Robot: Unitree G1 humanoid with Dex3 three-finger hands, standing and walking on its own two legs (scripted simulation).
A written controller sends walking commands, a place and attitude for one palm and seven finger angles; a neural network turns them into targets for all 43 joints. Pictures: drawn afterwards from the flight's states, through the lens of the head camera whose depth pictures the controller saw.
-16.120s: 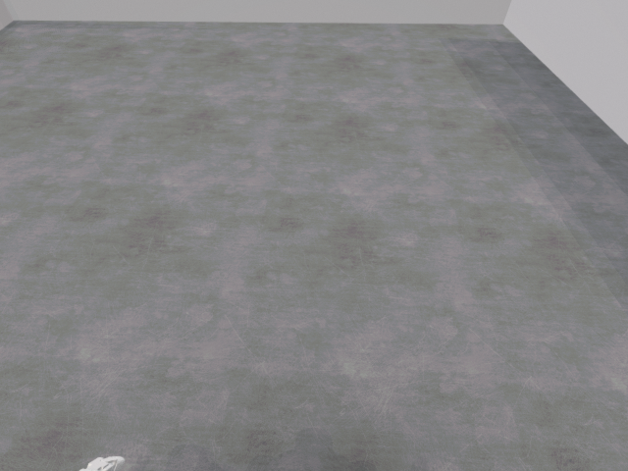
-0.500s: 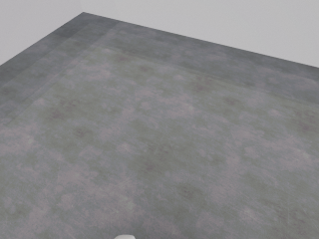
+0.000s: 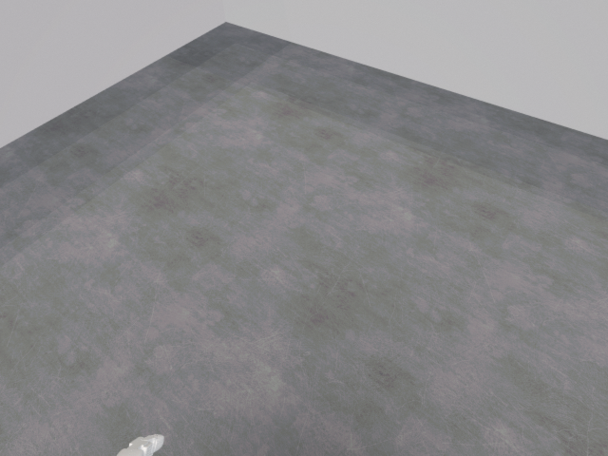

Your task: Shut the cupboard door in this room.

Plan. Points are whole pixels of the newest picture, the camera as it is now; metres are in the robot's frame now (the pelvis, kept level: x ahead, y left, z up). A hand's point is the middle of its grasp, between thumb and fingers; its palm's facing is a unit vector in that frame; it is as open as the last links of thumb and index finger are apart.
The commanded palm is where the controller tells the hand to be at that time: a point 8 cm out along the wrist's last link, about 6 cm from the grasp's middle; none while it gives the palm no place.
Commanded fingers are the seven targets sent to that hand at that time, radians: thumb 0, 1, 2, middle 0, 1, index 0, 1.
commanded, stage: turn or walk to find it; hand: left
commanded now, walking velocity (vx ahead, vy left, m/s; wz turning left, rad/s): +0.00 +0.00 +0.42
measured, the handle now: out of the picture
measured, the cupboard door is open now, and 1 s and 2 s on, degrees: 91 91 91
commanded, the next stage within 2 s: none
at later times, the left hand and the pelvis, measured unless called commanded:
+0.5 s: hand out of the picture -0.06 +0.20 -0.18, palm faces +0.29 -0.93 -0.24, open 7.4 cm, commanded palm none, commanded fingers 0.00 0.90 0.90 -0.20 -0.30 -0.20 -0.30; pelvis -0.03 +0.00 -0.01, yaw +15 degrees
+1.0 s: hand out of the picture -0.02 +0.20 -0.15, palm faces +0.42 -0.86 -0.28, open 7.3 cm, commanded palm none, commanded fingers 0.00 0.90 0.90 -0.20 -0.30 -0.20 -0.30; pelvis -0.03 -0.03 -0.01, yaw +26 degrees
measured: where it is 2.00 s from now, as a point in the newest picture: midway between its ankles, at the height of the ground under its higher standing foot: outside the picture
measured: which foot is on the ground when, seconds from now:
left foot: down 0.00-0.04, up 0.06-0.48, down 0.50-0.98, up 1.00-1.00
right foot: up 0.00-0.02, down 0.04-0.50, up 0.52-0.96, down 0.98-1.00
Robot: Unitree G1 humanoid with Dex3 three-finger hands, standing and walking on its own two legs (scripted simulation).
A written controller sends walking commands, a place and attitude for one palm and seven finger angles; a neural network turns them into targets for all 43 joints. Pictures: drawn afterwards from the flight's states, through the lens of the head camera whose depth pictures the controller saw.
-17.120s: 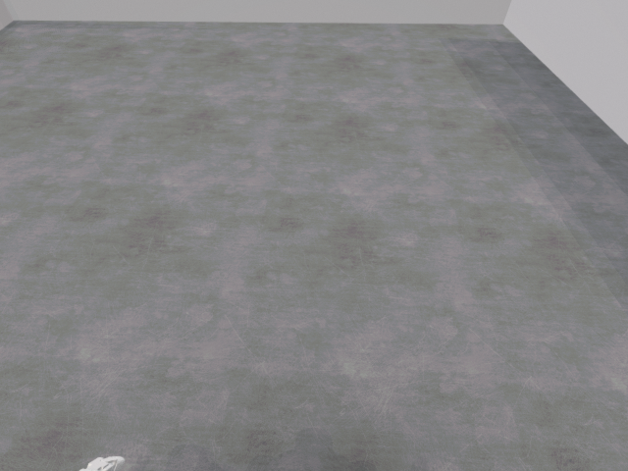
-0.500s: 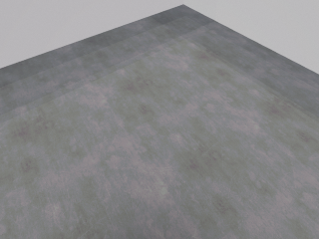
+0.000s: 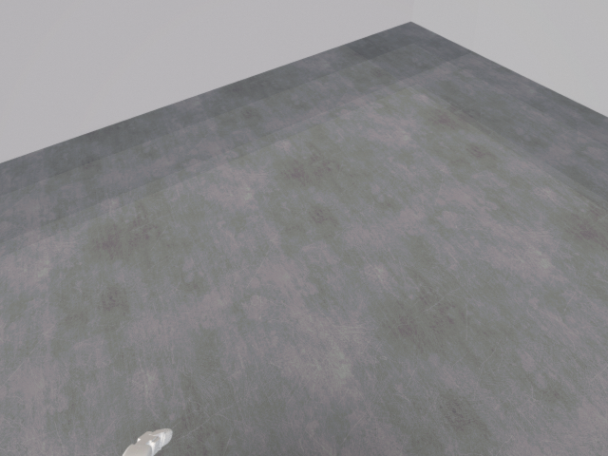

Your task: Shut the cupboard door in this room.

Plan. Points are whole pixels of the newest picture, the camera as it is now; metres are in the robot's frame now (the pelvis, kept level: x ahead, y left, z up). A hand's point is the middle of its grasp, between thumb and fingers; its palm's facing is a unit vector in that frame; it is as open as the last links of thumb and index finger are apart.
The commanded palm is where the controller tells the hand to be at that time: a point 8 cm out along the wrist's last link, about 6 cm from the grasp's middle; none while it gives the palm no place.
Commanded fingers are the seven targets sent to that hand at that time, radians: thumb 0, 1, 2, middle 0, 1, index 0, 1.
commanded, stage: turn or walk to find it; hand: left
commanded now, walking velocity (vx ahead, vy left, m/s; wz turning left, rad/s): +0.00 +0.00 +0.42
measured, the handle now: out of the picture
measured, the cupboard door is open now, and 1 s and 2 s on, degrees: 91 91 91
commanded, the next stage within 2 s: none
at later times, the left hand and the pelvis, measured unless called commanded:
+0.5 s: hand out of the picture -0.08 +0.20 -0.17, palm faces +0.31 -0.92 -0.25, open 7.3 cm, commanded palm none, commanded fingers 0.00 0.90 0.90 -0.20 -0.30 -0.20 -0.30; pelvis -0.03 +0.00 +0.00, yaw +15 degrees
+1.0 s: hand out of the picture -0.03 +0.23 -0.15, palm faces +0.43 -0.87 -0.25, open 7.4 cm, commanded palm none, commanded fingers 0.00 0.90 0.90 -0.20 -0.30 -0.20 -0.30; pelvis -0.05 +0.00 +0.01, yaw +26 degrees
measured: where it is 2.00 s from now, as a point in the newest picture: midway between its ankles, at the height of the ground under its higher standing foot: outside the picture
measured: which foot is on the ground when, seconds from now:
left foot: up 0.00-0.50, down 0.52-1.00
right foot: down 0.00-0.52, up 0.54-1.00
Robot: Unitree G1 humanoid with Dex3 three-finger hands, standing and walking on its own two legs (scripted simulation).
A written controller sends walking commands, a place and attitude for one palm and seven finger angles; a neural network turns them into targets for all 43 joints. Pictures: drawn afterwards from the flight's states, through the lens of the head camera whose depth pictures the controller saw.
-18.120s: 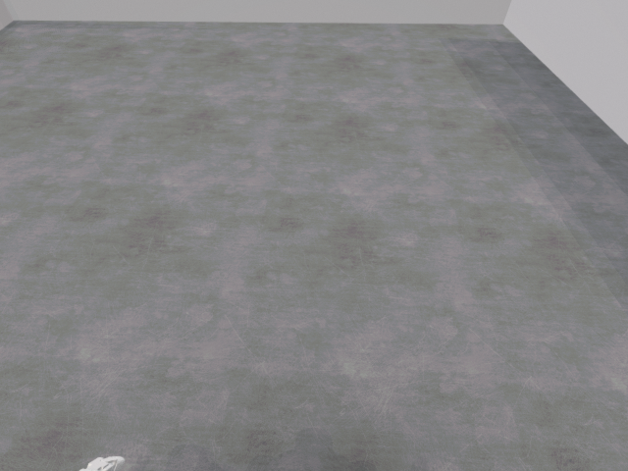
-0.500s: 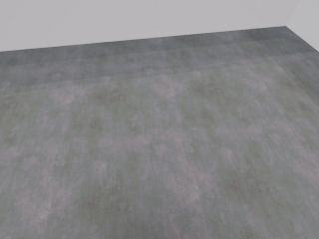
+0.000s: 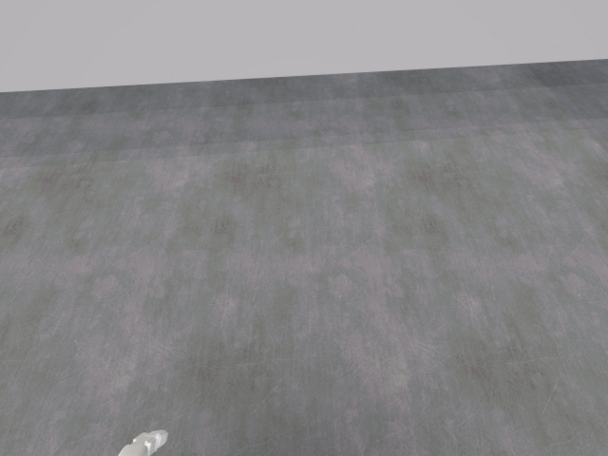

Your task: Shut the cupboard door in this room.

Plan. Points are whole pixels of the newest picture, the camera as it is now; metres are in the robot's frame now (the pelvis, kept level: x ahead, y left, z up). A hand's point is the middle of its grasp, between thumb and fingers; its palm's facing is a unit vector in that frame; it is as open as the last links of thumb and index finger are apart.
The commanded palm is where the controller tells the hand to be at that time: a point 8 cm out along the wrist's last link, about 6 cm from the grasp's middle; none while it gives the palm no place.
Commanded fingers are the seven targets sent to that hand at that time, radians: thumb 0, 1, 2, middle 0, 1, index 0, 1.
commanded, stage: turn or walk to find it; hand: left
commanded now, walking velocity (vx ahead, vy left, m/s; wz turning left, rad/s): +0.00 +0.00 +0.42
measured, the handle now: out of the picture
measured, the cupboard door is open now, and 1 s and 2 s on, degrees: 91 91 91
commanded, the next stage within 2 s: none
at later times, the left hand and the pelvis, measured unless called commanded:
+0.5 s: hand out of the picture -0.05 +0.21 -0.19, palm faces +0.29 -0.93 -0.23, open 7.3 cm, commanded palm none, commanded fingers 0.00 0.90 0.90 -0.20 -0.30 -0.20 -0.30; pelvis -0.02 +0.01 -0.01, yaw +15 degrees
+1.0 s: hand out of the picture -0.01 +0.21 -0.15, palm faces +0.42 -0.87 -0.27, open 7.3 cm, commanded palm none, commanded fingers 0.00 0.90 0.90 -0.20 -0.30 -0.20 -0.30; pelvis -0.02 -0.01 -0.01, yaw +26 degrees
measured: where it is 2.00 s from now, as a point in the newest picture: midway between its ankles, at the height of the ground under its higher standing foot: outside the picture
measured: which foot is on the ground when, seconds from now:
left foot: down 0.00-0.04, up 0.06-0.48, down 0.50-0.98, up 1.00-1.00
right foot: up 0.00-0.02, down 0.04-0.50, up 0.52-0.94, down 0.96-1.00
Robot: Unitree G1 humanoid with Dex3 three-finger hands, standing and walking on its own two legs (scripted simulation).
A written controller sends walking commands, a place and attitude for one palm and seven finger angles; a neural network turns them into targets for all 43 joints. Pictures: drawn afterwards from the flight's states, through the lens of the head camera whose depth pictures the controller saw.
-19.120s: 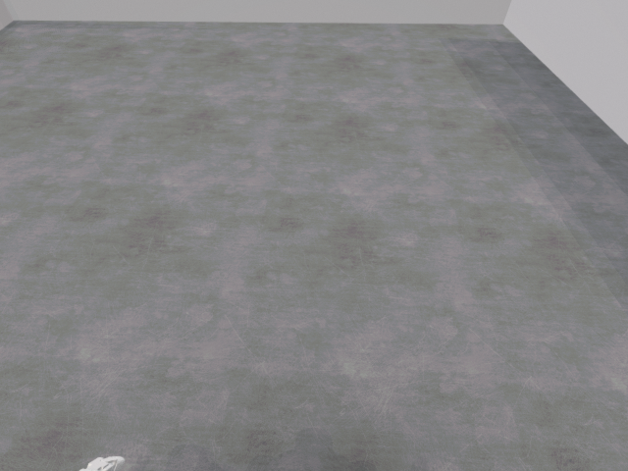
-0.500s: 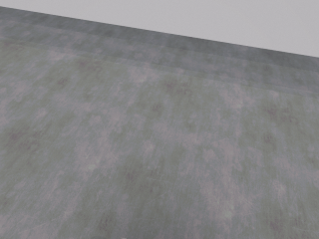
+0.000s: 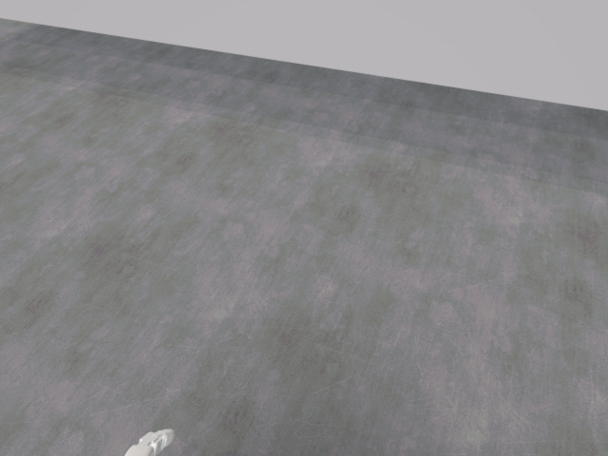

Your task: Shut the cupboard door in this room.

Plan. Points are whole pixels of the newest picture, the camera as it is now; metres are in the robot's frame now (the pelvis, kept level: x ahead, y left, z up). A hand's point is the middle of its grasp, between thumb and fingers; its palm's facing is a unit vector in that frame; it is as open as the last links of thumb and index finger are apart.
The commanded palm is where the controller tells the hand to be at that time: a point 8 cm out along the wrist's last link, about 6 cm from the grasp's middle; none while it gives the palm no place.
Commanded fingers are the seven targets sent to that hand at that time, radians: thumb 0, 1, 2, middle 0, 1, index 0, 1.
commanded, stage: turn or walk to find it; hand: left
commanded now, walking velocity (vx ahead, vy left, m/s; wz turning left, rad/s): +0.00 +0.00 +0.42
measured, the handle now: out of the picture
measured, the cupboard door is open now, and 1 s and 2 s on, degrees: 91 91 91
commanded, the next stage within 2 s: none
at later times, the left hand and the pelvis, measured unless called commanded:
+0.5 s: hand out of the picture -0.06 +0.24 -0.18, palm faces +0.28 -0.93 -0.23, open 7.3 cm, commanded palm none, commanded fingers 0.00 0.90 0.90 -0.20 -0.30 -0.20 -0.30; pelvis -0.02 +0.04 +0.00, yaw +13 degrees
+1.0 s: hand out of the picture +0.01 +0.23 -0.14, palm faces +0.39 -0.88 -0.27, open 7.3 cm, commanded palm none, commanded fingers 0.00 0.90 0.90 -0.20 -0.30 -0.20 -0.30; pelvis -0.02 +0.01 +0.00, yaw +25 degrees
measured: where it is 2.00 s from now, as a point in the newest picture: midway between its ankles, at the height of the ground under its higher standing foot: outside the picture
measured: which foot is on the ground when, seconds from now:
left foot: up 0.00-0.42, down 0.44-0.96, up 0.98-1.00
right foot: down 0.00-0.44, up 0.46-0.94, down 0.96-1.00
